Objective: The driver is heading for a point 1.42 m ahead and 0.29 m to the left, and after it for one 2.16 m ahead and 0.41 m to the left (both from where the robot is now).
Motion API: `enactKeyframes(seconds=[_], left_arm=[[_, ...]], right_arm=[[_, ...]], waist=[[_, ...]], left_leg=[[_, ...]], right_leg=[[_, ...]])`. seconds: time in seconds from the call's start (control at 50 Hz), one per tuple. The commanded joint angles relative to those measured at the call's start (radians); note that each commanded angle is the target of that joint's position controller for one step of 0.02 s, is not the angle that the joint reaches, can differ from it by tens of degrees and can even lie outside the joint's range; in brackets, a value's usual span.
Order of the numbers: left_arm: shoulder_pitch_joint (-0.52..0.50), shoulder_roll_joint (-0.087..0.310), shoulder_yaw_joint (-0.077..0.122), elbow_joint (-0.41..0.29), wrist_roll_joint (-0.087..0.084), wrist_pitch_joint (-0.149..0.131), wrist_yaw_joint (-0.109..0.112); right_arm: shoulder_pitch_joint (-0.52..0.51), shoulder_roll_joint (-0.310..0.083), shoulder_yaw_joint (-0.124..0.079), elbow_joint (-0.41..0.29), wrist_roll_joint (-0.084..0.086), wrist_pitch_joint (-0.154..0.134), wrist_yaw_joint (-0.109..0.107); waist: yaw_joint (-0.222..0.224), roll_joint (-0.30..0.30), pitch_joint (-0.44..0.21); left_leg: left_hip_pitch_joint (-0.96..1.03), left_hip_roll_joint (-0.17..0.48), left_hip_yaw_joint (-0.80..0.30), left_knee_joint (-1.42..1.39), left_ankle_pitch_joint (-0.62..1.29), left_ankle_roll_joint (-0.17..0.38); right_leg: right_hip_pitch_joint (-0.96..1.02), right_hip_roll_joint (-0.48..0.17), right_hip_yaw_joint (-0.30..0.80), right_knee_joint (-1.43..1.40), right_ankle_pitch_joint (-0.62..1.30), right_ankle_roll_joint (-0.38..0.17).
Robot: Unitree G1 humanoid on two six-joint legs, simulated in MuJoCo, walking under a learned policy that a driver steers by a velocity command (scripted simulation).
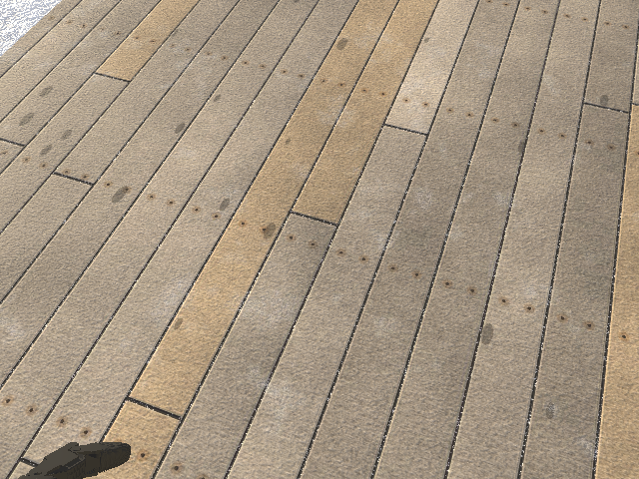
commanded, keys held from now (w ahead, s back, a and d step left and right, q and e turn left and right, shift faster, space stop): w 0.92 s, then w+q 0.08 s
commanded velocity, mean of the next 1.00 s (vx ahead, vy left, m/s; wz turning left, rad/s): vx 0.50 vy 0.00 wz -0.10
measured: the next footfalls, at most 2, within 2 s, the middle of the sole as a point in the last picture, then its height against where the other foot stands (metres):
left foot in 0.44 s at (262, 467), level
right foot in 0.98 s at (381, 337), level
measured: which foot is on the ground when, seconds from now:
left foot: up 0.00-0.42, down 0.44-1.00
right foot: down 0.00-0.46, up 0.48-0.96, down 0.98-1.00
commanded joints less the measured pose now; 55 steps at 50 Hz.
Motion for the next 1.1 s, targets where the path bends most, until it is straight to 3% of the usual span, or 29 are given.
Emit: enactKeyframes(seconds=[0.02, 0.04, 0.06, 0.12, 0.18, 0.26, 0.32, 0.38, 0.42, 0.44, 0.46, 0.48, 0.5, 0.52, 0.54, 0.56, 0.6, 0.66, 0.78, 0.88, 0.92, 0.94, 0.96, 0.98, 1.0, 1.02, 1.04, 1.08, 1.1], left_arm=[[0.226, 0.147, 0.047, -0.004, 0.006, -0.028, 0.009], [0.164, 0.117, 0.036, -0.008, 0.011, -0.030, 0.010], [0.130, 0.097, 0.026, -0.015, 0.025, -0.034, 0.013], [0.127, 0.105, 0.025, 0.014, 0.022, -0.051, 0.021], [0.159, 0.120, 0.028, 0.050, 0.019, -0.053, 0.035], [0.220, 0.136, 0.030, 0.094, 0.011, -0.050, 0.042], [0.269, 0.145, 0.034, 0.133, 0.004, -0.044, 0.041], [0.285, 0.154, 0.040, 0.159, 0.003, -0.030, 0.047], [0.261, 0.165, 0.042, 0.161, 0.005, -0.019, 0.051], [0.254, 0.148, 0.033, 0.159, 0.010, -0.015, 0.053], [0.264, 0.102, 0.012, 0.138, 0.030, -0.014, 0.057], [0.420, -0.003, -0.016, 0.133, 0.014, -0.033, 0.047], [0.353, 0.088, -0.003, 0.145, 0.002, -0.047, 0.044], [0.235, 0.138, 0.012, 0.112, -0.018, -0.055, 0.040], [0.169, 0.131, 0.008, 0.094, -0.011, -0.059, 0.043], [0.139, 0.122, 0.010, 0.087, 0.006, -0.061, 0.044], [0.187, 0.093, 0.011, 0.101, 0.009, -0.048, 0.044], [0.170, 0.055, 0.001, 0.096, 0.017, -0.032, 0.048], [-0.025, 0.018, -0.016, 0.056, 0.014, -0.048, 0.033], [-0.137, 0.035, -0.013, 0.016, 0.004, -0.061, 0.008], [-0.114, 0.054, -0.006, 0.017, 0.006, -0.065, 0.000], [-0.064, 0.072, 0.004, 0.028, 0.010, -0.068, 0.002], [0.061, 0.105, 0.025, 0.064, 0.014, -0.069, 0.008], [0.237, 0.164, 0.048, 0.101, 0.025, -0.069, 0.018], [0.337, 0.269, 0.073, 0.116, 0.039, -0.061, 0.026], [0.363, 0.190, 0.053, 0.120, 0.030, -0.056, 0.026], [0.301, 0.141, 0.034, 0.121, 0.024, -0.056, 0.029], [0.155, 0.079, 0.012, 0.114, 0.031, -0.060, 0.027], [0.109, 0.055, 0.006, 0.114, 0.037, -0.070, 0.024]], right_arm=[[-0.094, -0.127, -0.011, -0.137, 0.017, -0.065, 0.007], [-0.092, -0.125, -0.014, -0.124, -0.007, -0.061, 0.002], [-0.063, -0.126, -0.016, -0.114, -0.012, -0.049, 0.004], [-0.042, -0.085, -0.009, -0.098, -0.022, -0.018, 0.003], [-0.141, -0.053, 0.003, -0.124, -0.029, -0.012, 0.004], [-0.276, -0.024, 0.017, -0.150, -0.015, -0.025, 0.022], [-0.340, -0.039, 0.014, -0.175, -0.008, -0.031, 0.037], [-0.334, -0.060, 0.007, -0.187, -0.011, -0.037, 0.051], [-0.236, -0.088, -0.009, -0.165, -0.014, -0.040, 0.048], [-0.100, -0.126, -0.030, -0.127, -0.017, -0.040, 0.040], [0.073, -0.191, -0.045, -0.102, -0.028, -0.039, 0.032], [0.139, -0.255, -0.063, -0.072, -0.026, -0.033, 0.037], [0.148, -0.154, -0.038, -0.074, -0.001, -0.031, 0.039], [0.077, -0.118, -0.026, -0.083, -0.004, -0.027, 0.033], [0.006, -0.106, -0.019, -0.095, -0.015, -0.022, 0.029], [-0.036, -0.087, -0.013, -0.099, -0.024, -0.021, 0.029], [-0.064, -0.060, -0.003, -0.100, -0.032, -0.028, 0.029], [-0.053, -0.089, -0.011, -0.078, -0.019, -0.037, 0.024], [0.013, -0.127, -0.020, -0.039, -0.006, -0.020, 0.009], [0.084, -0.145, -0.027, 0.006, 0.003, 0.004, 0.004], [0.077, -0.158, -0.033, 0.014, 0.005, 0.015, -0.001], [0.066, -0.163, -0.035, 0.014, 0.007, 0.020, -0.003], [0.053, -0.152, -0.029, 0.013, 0.007, 0.024, -0.005], [0.048, -0.105, -0.009, -0.006, -0.009, 0.022, -0.005], [0.159, 0.004, 0.026, -0.034, -0.016, 0.004, 0.000], [0.142, -0.041, 0.018, -0.017, -0.001, -0.013, 0.004], [0.058, -0.123, -0.009, -0.038, 0.026, -0.019, 0.007], [-0.021, -0.109, -0.014, -0.053, 0.011, -0.009, -0.001], [0.008, -0.097, -0.021, -0.040, 0.005, 0.008, -0.007]], waist=[[0.126, -0.033, -0.219], [0.086, -0.021, -0.165], [0.051, -0.045, -0.152], [0.026, -0.042, -0.124], [0.053, -0.040, -0.074], [0.114, -0.050, -0.037], [0.136, -0.055, -0.007], [0.116, -0.073, -0.011], [0.055, -0.094, -0.071], [-0.013, -0.079, -0.166], [-0.075, 0.012, -0.323], [-0.007, 0.304, -0.457], [-0.060, 0.217, -0.438], [-0.063, 0.147, -0.278], [-0.036, 0.061, -0.190], [-0.010, 0.045, -0.123], [0.042, 0.087, -0.113], [0.056, 0.077, -0.082], [-0.010, 0.058, -0.039], [-0.038, 0.068, -0.009], [-0.010, 0.081, -0.024], [0.025, 0.086, -0.052], [0.095, 0.071, -0.127], [0.169, 0.028, -0.267], [0.147, -0.209, -0.424], [0.174, -0.242, -0.477], [0.172, -0.163, -0.309], [0.105, -0.083, -0.137], [0.065, -0.102, -0.112]], left_leg=[[-0.599, 0.030, -0.119, 0.218, 0.123, 0.036], [-0.533, 0.059, -0.114, 0.144, 0.167, 0.027], [-0.463, 0.079, -0.121, 0.111, 0.199, 0.022], [-0.416, 0.077, -0.096, 0.014, 0.256, -0.014], [-0.459, 0.072, -0.088, -0.168, 0.434, -0.036], [-0.391, 0.020, -0.060, -0.429, 0.657, -0.025], [-0.423, 0.004, -0.073, -0.512, 0.634, 0.003], [-0.426, -0.010, -0.074, -0.565, 0.516, 0.049], [-0.271, -0.059, -0.027, -0.589, 0.446, 0.086], [-0.068, -0.068, -0.012, -0.589, 0.480, 0.119], [0.236, 0.096, -0.193, -0.543, 0.535, 0.185], [0.588, 0.317, -0.682, -0.642, 0.294, 0.358], [0.589, 0.304, -0.797, -0.753, 0.085, 0.333], [0.463, 0.276, -0.645, -0.774, 0.072, 0.284], [0.316, 0.238, -0.536, -0.792, 0.163, 0.259], [0.195, 0.207, -0.463, -0.818, 0.270, 0.260], [0.087, 0.160, -0.371, -0.864, 0.392, 0.257], [0.029, 0.153, -0.276, -0.918, 0.504, 0.280], [0.049, 0.099, -0.131, -0.939, 0.540, 0.229], [0.184, 0.165, -0.155, -0.882, 0.543, 0.213], [0.234, 0.187, -0.163, -0.828, 0.626, 0.195], [0.230, 0.176, -0.161, -0.761, 0.747, 0.182], [0.195, 0.131, -0.132, -0.616, 0.865, 0.159], [0.043, 0.078, -0.099, -0.376, 0.749, 0.124], [-0.367, -0.083, -0.032, 0.022, 0.291, 0.046], [-0.496, -0.104, -0.168, 0.172, -0.074, 0.045], [-0.575, -0.051, -0.184, 0.230, -0.017, 0.053], [-0.512, 0.014, -0.146, 0.150, 0.116, 0.036], [-0.439, 0.036, -0.152, 0.109, 0.147, 0.023]], right_leg=[[0.643, -0.315, 0.555, -0.350, -0.009, -0.213], [0.513, -0.279, 0.456, -0.356, 0.120, -0.191], [0.427, -0.255, 0.403, -0.380, 0.199, -0.184], [0.318, -0.234, 0.306, -0.439, 0.315, -0.193], [0.305, -0.200, 0.220, -0.467, 0.335, -0.167], [0.309, -0.179, 0.167, -0.475, 0.214, -0.122], [0.407, -0.228, 0.201, -0.443, 0.193, -0.119], [0.521, -0.277, 0.230, -0.377, 0.288, -0.095], [0.542, -0.255, 0.209, -0.257, 0.545, -0.066], [0.498, -0.201, 0.167, -0.091, 0.645, -0.039], [0.316, -0.138, 0.124, 0.202, 0.416, -0.002], [-0.090, 0.045, 0.099, 0.569, -0.279, 0.079], [-0.215, 0.014, 0.210, 0.664, -0.381, 0.074], [-0.281, -0.042, 0.182, 0.676, -0.299, 0.067], [-0.259, -0.092, 0.141, 0.632, -0.214, 0.064], [-0.232, -0.121, 0.130, 0.569, -0.161, 0.069], [-0.131, -0.156, 0.130, 0.499, -0.110, 0.077], [-0.144, -0.172, 0.104, 0.389, -0.065, 0.107], [-0.116, -0.144, 0.060, 0.020, 0.252, 0.123], [-0.125, -0.115, 0.058, -0.110, 0.219, 0.090], [-0.082, -0.101, 0.052, -0.140, 0.145, 0.062], [0.013, -0.079, 0.035, -0.163, 0.121, 0.046], [0.197, -0.053, 0.013, -0.194, 0.131, 0.020], [0.490, -0.150, 0.101, -0.145, 0.159, -0.029], [0.890, -0.418, 0.523, -0.178, 0.021, -0.173], [0.896, -0.465, 0.740, -0.307, -0.113, -0.201], [0.770, -0.433, 0.599, -0.332, -0.164, -0.151], [0.494, -0.360, 0.347, -0.375, 0.161, -0.109], [0.405, -0.328, 0.244, -0.391, 0.325, -0.093]])
Keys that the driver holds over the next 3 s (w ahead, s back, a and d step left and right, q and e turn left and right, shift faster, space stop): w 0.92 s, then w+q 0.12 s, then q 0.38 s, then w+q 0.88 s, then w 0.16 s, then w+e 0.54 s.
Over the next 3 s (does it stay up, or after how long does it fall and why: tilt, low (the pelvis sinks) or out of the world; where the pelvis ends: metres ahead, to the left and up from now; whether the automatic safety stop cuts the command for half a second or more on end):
stays up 1.39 0.33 0.00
